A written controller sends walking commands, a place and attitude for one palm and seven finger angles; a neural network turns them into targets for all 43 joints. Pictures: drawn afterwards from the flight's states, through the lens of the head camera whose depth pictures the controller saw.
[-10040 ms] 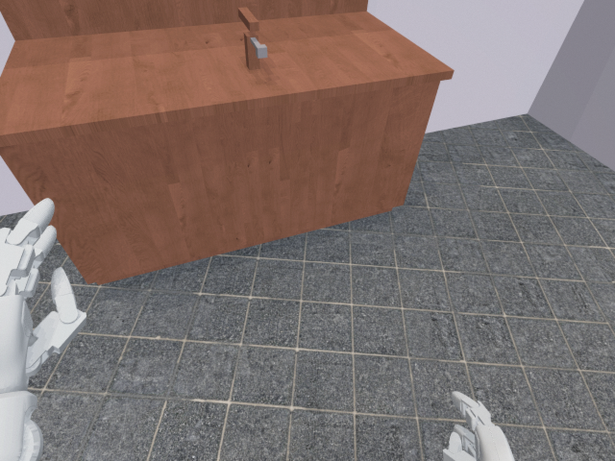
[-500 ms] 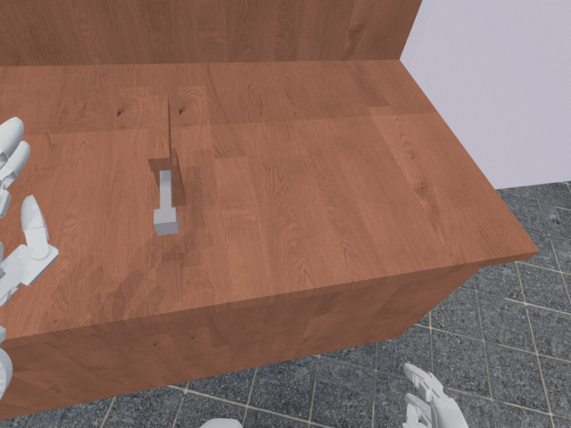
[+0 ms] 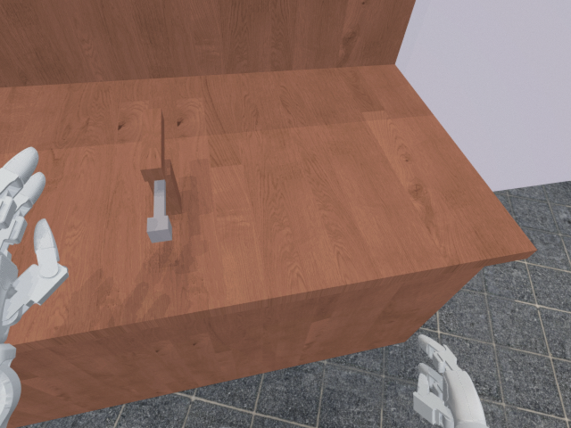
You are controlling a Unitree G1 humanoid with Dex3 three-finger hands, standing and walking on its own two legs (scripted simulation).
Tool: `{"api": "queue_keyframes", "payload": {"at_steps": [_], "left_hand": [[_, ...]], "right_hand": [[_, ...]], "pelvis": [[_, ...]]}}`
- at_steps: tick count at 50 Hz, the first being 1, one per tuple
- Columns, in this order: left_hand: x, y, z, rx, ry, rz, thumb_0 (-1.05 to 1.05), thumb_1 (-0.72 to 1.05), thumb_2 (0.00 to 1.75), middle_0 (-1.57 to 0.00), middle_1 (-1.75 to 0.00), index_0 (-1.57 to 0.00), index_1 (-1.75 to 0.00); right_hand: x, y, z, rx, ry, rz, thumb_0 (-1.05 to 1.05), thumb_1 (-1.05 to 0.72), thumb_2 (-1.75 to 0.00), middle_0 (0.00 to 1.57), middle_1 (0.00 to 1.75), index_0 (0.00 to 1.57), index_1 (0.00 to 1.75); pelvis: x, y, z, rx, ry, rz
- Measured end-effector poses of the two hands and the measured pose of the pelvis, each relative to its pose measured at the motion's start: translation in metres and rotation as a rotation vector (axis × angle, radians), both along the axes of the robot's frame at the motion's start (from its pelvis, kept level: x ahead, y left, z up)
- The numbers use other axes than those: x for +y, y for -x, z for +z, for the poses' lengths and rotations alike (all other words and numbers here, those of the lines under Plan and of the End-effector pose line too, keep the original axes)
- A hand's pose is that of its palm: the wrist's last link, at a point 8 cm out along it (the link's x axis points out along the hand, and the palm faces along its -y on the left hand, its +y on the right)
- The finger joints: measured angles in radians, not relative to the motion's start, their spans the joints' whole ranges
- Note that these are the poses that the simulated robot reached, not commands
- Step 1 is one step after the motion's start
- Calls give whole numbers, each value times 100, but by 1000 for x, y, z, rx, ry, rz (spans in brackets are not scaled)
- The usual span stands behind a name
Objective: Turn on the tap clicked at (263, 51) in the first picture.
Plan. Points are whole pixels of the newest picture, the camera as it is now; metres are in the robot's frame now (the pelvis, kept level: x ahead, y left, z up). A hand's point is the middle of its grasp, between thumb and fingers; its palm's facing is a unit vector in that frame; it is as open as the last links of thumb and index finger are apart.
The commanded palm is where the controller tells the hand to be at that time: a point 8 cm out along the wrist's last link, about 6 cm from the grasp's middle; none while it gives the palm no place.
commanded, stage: look again from close up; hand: left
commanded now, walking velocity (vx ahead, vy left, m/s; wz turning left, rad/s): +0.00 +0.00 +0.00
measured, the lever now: (159, 229) +0.35 +0.22 +0.06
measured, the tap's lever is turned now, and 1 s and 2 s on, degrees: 0 0 0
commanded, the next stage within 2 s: shuffle to correct the standing spot in 0.06 s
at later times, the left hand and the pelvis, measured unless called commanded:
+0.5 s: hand (107, 269) +0.23 +0.21 +0.17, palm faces +0.30 -0.90 -0.31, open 7.4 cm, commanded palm +0.17 +0.24 +0.18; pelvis -0.01 -0.03 +0.00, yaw -3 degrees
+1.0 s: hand (157, 270) +0.23 +0.16 +0.16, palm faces +0.25 -0.90 -0.36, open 7.4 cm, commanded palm +0.18 +0.21 +0.18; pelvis +0.00 -0.06 +0.00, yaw -4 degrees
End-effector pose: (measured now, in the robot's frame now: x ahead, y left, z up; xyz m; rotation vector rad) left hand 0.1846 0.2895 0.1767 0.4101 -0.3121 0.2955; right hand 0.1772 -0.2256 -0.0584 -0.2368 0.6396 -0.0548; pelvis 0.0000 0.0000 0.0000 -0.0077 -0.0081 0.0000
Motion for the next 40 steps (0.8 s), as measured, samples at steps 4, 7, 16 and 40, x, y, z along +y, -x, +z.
{"api": "queue_keyframes", "payload": {"at_steps": [4, 7, 16, 40], "left_hand": [[-5, 0, 2, 8, -6, -5, 1, 89, 90, -21, -30, -21, -30], [-8, 1, 2, 20, -6, -4, 1, 89, 90, -21, -30, -21, -30], [-13, 4, -4, 44, 23, 10, 1, 89, 90, -21, -30, -21, -30], [-69, -9, -2, 75, 21, -60, 1, 89, 90, -21, -30, -21, -30]], "right_hand": [[-7, 4, 0, -2, -2, -22, 1, -90, -90, 20, 30, 20, 30], [-11, 7, -1, 0, -6, -35, 1, -90, -90, 20, 30, 20, 30], [-12, 11, -1, -8, -26, -55, 1, -90, -90, 20, 30, 20, 30], [-60, 29, -5, 3, -25, -135, 1, -90, -90, 20, 30, 20, 30]], "pelvis": [[-4, 0, 1, -2, 0, 1], [-6, 0, 1, -4, 0, 1], [-12, 2, 1, -6, -3, -26], [-49, 4, -1, -3, 0, -69]]}}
